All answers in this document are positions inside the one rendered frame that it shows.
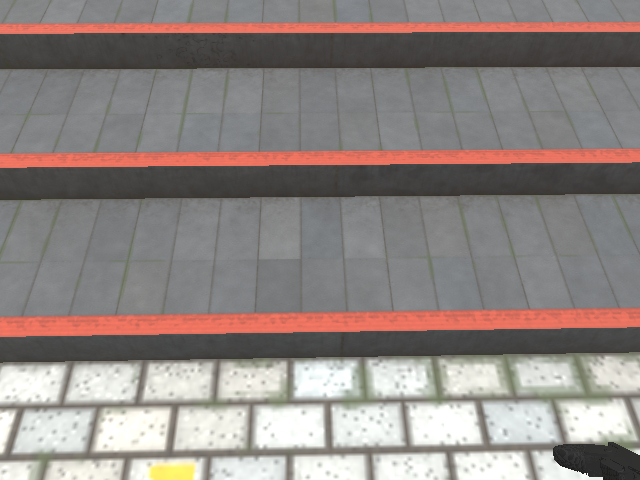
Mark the robot right hand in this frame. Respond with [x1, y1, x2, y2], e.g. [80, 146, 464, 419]
[553, 442, 640, 480]

